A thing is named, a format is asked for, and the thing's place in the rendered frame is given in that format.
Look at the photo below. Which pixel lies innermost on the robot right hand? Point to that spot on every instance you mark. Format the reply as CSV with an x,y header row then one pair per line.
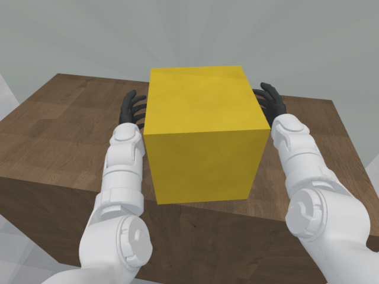
x,y
273,103

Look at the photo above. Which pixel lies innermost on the left robot forearm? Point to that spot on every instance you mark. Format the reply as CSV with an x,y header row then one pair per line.
x,y
122,176

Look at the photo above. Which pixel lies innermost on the right robot forearm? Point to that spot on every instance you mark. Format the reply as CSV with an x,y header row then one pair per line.
x,y
301,159

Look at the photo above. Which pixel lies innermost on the carton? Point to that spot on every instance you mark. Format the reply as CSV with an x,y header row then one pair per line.
x,y
204,132

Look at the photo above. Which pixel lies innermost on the right robot upper arm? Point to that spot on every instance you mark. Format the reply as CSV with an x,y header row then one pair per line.
x,y
334,228

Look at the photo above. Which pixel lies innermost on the left robot upper arm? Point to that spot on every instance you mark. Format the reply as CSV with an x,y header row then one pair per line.
x,y
111,252

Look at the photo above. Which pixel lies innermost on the pedestal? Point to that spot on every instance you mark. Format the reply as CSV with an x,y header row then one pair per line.
x,y
52,154

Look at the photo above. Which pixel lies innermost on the robot left hand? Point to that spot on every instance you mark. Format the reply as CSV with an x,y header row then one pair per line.
x,y
128,111

